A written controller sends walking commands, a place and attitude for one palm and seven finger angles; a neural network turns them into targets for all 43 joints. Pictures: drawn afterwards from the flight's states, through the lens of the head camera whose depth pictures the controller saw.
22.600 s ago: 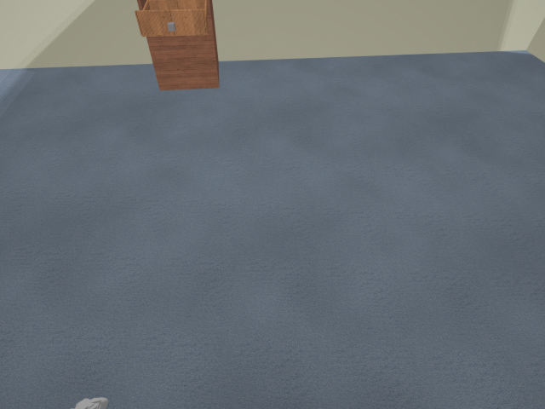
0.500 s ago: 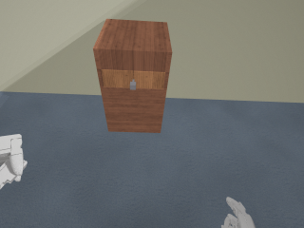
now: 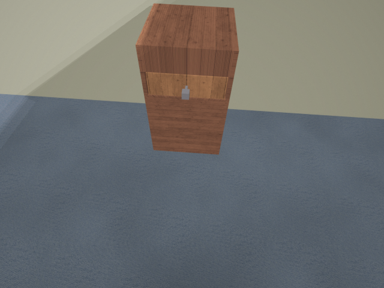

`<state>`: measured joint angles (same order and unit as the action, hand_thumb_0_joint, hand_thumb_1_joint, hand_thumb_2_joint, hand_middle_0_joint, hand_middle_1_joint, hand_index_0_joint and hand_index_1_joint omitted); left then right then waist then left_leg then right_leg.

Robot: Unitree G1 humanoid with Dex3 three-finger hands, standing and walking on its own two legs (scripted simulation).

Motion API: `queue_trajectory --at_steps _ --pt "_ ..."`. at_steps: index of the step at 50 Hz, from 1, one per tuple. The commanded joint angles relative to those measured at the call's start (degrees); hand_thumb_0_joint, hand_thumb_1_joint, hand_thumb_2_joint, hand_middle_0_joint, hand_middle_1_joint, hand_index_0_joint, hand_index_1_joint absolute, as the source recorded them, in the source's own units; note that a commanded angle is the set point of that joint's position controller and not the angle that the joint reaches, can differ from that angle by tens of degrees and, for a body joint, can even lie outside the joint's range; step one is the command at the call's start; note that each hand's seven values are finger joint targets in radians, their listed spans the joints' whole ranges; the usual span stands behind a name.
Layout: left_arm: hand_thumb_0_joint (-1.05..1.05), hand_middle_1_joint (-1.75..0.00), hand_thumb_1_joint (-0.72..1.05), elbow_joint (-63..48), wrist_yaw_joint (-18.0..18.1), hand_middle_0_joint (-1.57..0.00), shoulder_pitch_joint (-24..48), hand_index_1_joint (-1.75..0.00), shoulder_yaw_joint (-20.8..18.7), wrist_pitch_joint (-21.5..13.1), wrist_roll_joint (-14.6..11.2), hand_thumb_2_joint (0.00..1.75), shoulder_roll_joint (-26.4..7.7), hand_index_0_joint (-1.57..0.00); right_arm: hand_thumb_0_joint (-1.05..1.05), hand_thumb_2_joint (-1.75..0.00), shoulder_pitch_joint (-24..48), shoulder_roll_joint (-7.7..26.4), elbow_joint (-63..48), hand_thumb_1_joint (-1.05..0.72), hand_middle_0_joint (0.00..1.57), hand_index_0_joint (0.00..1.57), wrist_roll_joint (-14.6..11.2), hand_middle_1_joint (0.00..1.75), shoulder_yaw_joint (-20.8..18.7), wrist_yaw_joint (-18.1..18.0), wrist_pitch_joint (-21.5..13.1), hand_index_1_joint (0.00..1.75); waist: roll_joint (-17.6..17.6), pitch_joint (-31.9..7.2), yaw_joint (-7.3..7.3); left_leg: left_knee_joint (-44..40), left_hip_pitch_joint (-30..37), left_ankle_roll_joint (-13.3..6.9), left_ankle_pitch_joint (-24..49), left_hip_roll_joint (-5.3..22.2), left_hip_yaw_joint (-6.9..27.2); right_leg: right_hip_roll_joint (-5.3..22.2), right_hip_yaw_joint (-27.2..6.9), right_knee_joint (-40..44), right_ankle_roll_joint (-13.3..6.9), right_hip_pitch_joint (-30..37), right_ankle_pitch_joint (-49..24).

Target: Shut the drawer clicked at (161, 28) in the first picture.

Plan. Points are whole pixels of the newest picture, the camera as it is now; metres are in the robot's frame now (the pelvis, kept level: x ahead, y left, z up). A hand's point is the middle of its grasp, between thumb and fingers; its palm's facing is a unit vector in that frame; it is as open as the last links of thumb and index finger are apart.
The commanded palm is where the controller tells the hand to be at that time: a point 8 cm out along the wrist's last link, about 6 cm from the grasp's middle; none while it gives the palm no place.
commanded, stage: let the arm hang, fingers relaxed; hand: left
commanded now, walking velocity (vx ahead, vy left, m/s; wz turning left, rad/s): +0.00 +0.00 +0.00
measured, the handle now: (185, 91) +0.96 +0.08 -0.23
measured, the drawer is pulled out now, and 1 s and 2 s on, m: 0.00 0.00 0.00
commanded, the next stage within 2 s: look to check the result in 0.72 s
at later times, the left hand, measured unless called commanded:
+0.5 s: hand out of the picture +0.00 +0.16 -0.17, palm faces +0.00 -0.98 -0.19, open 7.2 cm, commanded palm none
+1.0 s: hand out of the picture +0.00 +0.15 -0.17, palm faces +0.01 -0.98 -0.19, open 7.4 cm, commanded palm none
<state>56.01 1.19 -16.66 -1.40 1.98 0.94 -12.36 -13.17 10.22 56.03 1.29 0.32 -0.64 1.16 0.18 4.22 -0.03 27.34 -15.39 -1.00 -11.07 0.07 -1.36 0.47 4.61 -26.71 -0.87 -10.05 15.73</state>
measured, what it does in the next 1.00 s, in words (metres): stands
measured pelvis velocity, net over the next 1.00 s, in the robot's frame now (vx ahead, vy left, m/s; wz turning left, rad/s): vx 0.01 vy -0.01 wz -0.02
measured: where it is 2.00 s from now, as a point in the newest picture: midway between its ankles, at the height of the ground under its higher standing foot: outside the picture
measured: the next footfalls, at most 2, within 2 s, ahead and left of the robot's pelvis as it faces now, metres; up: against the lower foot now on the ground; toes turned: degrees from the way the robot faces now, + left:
none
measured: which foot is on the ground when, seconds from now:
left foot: down 0.00-1.00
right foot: down 0.00-1.00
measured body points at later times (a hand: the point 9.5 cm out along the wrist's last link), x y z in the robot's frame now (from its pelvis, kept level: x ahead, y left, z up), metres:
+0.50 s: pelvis +0.00 +0.00 +0.00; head +0.01 -0.02 +0.45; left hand +0.00 +0.21 -0.15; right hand -0.02 -0.21 -0.17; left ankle +0.04 +0.11 -0.74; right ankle -0.01 -0.11 -0.74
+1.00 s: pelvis +0.01 -0.01 +0.00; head +0.03 -0.02 +0.45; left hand +0.00 +0.20 -0.15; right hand -0.02 -0.22 -0.16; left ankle +0.04 +0.11 -0.74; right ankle -0.01 -0.11 -0.74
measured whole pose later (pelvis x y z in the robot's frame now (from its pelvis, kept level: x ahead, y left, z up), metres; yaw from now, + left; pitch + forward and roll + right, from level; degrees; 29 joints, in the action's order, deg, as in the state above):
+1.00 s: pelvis +0.01 -0.01 +0.00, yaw -1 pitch -2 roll +0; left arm 66.2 2.0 -16.0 -0.8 -0.5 0.4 -7.1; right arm -16.2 7.5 65.8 0.8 -1.3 -2.1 -0.1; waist -1.1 4.1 -0.8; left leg 23.2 -11.4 0.1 -10.0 1.1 -2.3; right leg -0.6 3.6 -23.3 -1.9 -6.9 14.7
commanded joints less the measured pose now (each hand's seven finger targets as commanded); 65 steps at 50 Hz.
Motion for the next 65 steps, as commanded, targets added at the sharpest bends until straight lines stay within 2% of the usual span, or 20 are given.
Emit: queue_trajectory --at_steps 1,5,8,11,19,26,29,31,36,43,49,53,57,65 --pt "0.00 -0.73 0.90 1.21 -0.25 -0.60 -0.73 -0.73 -0.27 -2.43 -0.30 0.90 -5.59 -0.60 0.00 -0.90 -1.85 6.29 0.15 -0.90 0.20 0.20 -0.30 0.30 -1.92 -0.64 -0.82 0.30 -2.09 -2.64 -0.68 -8.49 4.04 -1.21 -2.13 5.17 6.01 5.16 -6.08 8.93 -1.79 -2.16 -0.15" --pt "0.00 -0.56 0.90 5.15 0.02 -0.44 -1.88 -0.56 0.17 -2.69 -0.34 0.90 -5.34 -0.44 0.00 -0.90 -3.88 6.10 3.34 -0.90 0.20 0.20 -0.61 0.30 -1.97 -0.86 -1.00 0.30 -1.14 -3.27 -0.69 -8.63 6.16 -1.25 0.49 5.44 5.51 5.24 -5.64 9.07 -1.77 -1.94 -1.25" --pt "0.00 -0.43 0.90 7.30 0.20 -0.32 -2.77 -0.43 0.42 -2.55 -0.45 0.90 -4.40 -0.32 0.00 -0.90 -4.64 5.42 5.14 -0.90 0.20 0.20 -0.54 0.30 -1.77 -1.08 -1.01 0.30 -1.63 -1.18 -0.61 -9.49 5.78 -1.26 -0.38 5.41 5.58 5.13 -5.58 9.24 -1.76 -2.88 -0.28" --pt "0.00 -0.30 0.90 8.67 0.43 -0.20 -3.41 -0.30 0.47 -2.46 -0.40 0.90 -3.95 -0.20 0.00 -0.90 -5.48 4.53 6.35 -0.90 0.20 0.20 -0.61 0.30 -1.75 -1.13 -0.96 0.30 0.15 -0.40 -0.57 -9.81 5.80 -1.26 -0.40 5.41 5.35 5.19 -5.32 9.21 -1.77 -3.24 0.29" --pt "0.00 -0.30 0.90 9.63 0.89 -0.20 -3.76 -0.30 0.42 -2.61 -0.45 0.90 -2.17 -0.20 0.00 -0.90 -7.08 2.27 8.29 -0.90 0.20 0.20 -0.40 0.30 -1.65 -1.23 -1.02 0.30 -0.33 1.67 -0.49 -9.27 4.63 -0.87 0.16 4.82 4.18 5.34 -5.84 9.45 -1.81 -3.90 0.49" --pt "0.00 -0.30 0.90 9.16 1.15 -0.20 -3.41 -0.30 0.08 -2.80 -0.44 0.90 -0.94 -0.20 0.00 -0.90 -8.30 0.46 8.87 -0.90 0.20 0.20 -0.23 0.30 -1.75 -1.29 -1.13 0.30 -0.22 2.46 -0.47 -8.37 3.56 -0.60 1.55 4.67 3.63 5.32 -6.06 9.56 -1.99 -3.73 -0.25" --pt "0.00 -0.30 0.90 9.11 1.16 -0.20 -3.42 -0.30 0.01 -2.85 -0.53 0.90 -0.85 -0.20 0.00 -0.90 -8.58 0.06 8.99 -0.90 0.20 0.20 -0.26 0.30 -1.80 -1.36 -1.16 0.30 -1.20 2.36 -0.51 -8.14 3.58 -0.53 1.81 4.64 3.44 5.35 -6.40 9.64 -2.08 -3.62 -0.57" --pt "0.00 -0.30 0.90 8.82 1.17 -0.20 -3.16 -0.30 -0.10 -2.90 -0.49 0.90 -0.91 -0.20 0.00 -0.90 -8.91 0.15 8.97 -0.90 0.20 0.20 -0.26 0.30 -1.93 -1.37 -1.17 0.30 -0.19 2.31 -0.62 -7.81 3.63 -0.52 2.01 4.68 3.49 5.26 -6.35 9.68 -2.10 -3.75 -0.34" --pt "0.00 -0.30 0.90 8.49 1.25 -0.20 -3.22 -0.30 -0.33 -3.21 -0.48 0.90 -1.02 -0.20 0.00 -0.90 -8.99 0.29 9.05 -0.90 0.20 0.20 -0.33 0.30 -2.06 -1.52 -1.59 0.30 -0.56 0.06 -0.61 -7.21 4.99 -0.64 6.09 5.17 3.46 5.32 -6.23 8.86 -2.10 -1.84 -4.93" --pt "0.00 -0.30 0.90 8.69 1.27 -0.20 -3.16 -0.30 -0.34 -3.21 -0.54 0.90 -1.14 -0.20 0.00 -0.90 -8.38 0.93 9.10 -0.90 0.20 0.20 -0.41 0.30 -2.12 -1.66 -1.51 0.30 -0.62 1.20 -0.67 -7.23 5.51 -0.49 5.51 5.28 3.20 5.32 -6.35 9.64 -2.03 -2.31 -4.52" --pt "0.00 -0.30 0.90 8.90 1.22 -0.20 -3.03 -0.30 -0.44 -3.39 -0.52 0.90 -1.50 -0.20 0.00 -0.90 -7.20 2.11 8.78 -0.90 0.20 0.20 -0.43 0.30 -2.24 -1.75 -1.70 0.30 -0.99 -0.38 -0.66 -7.16 6.95 -0.58 6.59 5.55 3.30 5.49 -6.67 9.75 -2.03 -1.37 -6.41" --pt "0.00 -0.30 0.90 8.96 1.18 -0.20 -2.19 -0.30 -0.41 -3.35 -0.47 0.90 -1.88 -0.20 0.00 -0.90 -6.50 2.61 8.63 -0.90 0.20 0.20 -0.41 0.30 -2.30 -1.73 -1.54 0.30 -1.32 1.14 -0.82 -7.57 6.70 -0.48 5.48 5.63 3.42 5.21 -6.95 10.29 -2.04 -2.27 -5.18" --pt "0.00 -0.30 0.90 8.87 1.14 -0.20 -1.86 -0.30 -0.59 -3.52 -0.44 0.90 -2.56 -0.20 0.00 -0.90 -5.93 3.28 8.45 -0.90 0.20 0.20 -0.41 0.30 -2.31 -1.72 -1.73 0.30 -0.83 -0.66 -0.77 -7.44 7.54 -0.47 6.94 5.86 3.35 5.49 -6.76 10.24 -1.97 -0.82 -7.37" --pt "0.00 -0.30 0.90 8.45 1.06 -0.20 -0.78 -0.30 -0.71 -3.59 -0.35 0.90 -3.87 -0.20 0.00 -0.90 -4.20 4.71 8.10 -0.90 0.20 0.20 -0.46 0.30 -2.45 -1.64 -1.69 0.30 -0.84 -0.31 -0.67 -7.62 7.83 -0.32 7.55 5.94 3.27 5.55 -7.11 10.42 -1.83 -0.72 -9.13"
